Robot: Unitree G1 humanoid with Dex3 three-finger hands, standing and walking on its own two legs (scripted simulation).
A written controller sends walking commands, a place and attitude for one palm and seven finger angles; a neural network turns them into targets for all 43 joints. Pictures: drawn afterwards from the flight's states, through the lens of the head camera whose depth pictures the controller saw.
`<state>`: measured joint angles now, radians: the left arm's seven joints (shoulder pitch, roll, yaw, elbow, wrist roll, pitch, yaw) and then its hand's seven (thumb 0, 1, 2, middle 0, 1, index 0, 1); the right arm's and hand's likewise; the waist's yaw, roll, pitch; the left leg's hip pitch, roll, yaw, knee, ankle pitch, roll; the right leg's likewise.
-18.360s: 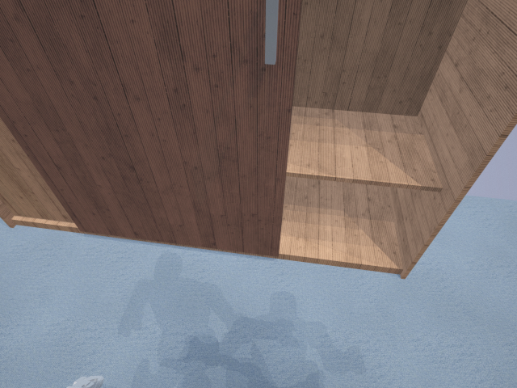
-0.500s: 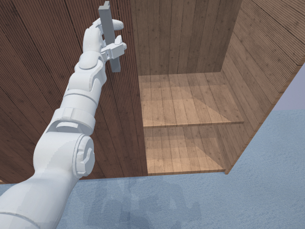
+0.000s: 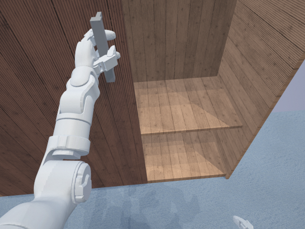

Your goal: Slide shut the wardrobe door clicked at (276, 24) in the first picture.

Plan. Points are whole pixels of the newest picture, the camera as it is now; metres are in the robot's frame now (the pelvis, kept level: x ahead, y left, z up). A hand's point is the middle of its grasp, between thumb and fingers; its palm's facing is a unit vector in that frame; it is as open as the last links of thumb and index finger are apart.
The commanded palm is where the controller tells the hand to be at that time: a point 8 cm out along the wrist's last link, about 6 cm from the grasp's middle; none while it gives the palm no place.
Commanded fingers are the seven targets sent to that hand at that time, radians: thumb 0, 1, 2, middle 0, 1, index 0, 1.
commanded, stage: tug the door sideways, standing still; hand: left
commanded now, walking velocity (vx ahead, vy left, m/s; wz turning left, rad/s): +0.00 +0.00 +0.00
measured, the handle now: (105, 48) +0.50 +0.11 +0.24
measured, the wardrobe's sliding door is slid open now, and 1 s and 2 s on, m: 0.54 0.53 0.42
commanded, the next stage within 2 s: step sideways, sliding the door along in 0.60 s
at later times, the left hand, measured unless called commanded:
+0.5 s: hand (114, 58) +0.46 +0.08 +0.24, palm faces +0.11 -0.99 -0.04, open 5.7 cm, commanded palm +0.44 +0.07 +0.24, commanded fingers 0.00 0.90 0.90 -0.45 -1.40 -0.45 -1.40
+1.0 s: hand (115, 60) +0.46 +0.08 +0.24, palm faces +0.03 -0.99 -0.13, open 6.1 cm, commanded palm +0.45 +0.10 +0.25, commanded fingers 0.00 0.90 0.90 -0.45 -1.40 -0.45 -1.40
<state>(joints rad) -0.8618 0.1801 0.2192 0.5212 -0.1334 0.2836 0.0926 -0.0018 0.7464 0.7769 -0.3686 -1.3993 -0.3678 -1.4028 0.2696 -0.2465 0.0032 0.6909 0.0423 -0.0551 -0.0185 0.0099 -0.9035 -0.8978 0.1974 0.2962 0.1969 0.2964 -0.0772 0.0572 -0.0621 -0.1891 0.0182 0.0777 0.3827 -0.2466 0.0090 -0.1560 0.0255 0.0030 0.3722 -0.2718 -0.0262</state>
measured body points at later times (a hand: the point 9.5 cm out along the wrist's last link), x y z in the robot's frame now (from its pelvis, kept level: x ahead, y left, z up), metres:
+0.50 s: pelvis -0.01 +0.01 -0.01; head +0.01 -0.01 +0.44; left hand +0.45 +0.13 +0.25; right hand +0.12 -0.22 -0.13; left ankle -0.04 +0.11 -0.74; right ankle -0.05 -0.10 -0.74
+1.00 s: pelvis -0.04 -0.01 -0.02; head +0.03 -0.04 +0.42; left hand +0.45 +0.13 +0.24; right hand +0.06 -0.25 -0.16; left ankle -0.04 +0.11 -0.74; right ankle -0.04 -0.10 -0.74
